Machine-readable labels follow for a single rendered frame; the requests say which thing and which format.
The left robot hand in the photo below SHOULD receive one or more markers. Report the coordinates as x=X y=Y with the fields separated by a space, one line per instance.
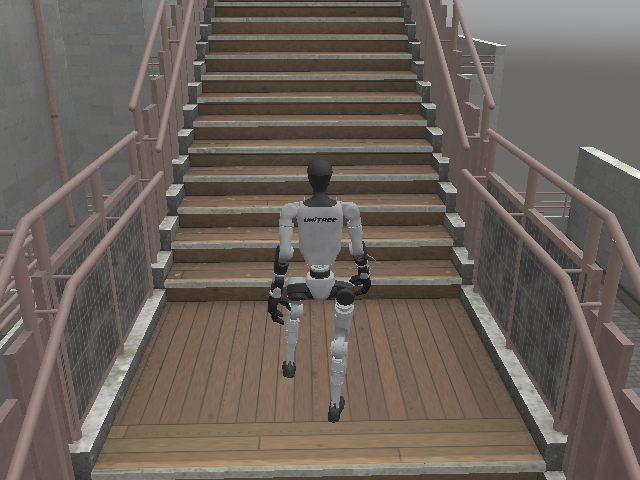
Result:
x=272 y=308

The robot foot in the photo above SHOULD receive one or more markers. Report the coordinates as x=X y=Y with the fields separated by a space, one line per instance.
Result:
x=288 y=370
x=334 y=414

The right robot hand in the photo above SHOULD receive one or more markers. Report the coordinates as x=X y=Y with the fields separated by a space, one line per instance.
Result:
x=356 y=280

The left robot upper arm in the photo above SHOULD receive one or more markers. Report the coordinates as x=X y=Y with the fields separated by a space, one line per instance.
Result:
x=287 y=213

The robot right forearm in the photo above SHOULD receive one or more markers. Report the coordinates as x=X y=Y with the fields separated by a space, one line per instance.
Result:
x=362 y=264

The robot left forearm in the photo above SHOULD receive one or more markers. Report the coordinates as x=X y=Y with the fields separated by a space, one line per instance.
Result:
x=279 y=275

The left robot foot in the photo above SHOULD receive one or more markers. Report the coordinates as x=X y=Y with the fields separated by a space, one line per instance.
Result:
x=288 y=370

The right robot upper arm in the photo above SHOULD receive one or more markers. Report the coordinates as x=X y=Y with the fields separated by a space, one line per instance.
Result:
x=351 y=212

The right robot foot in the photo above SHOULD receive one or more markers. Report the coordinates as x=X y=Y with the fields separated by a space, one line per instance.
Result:
x=334 y=414

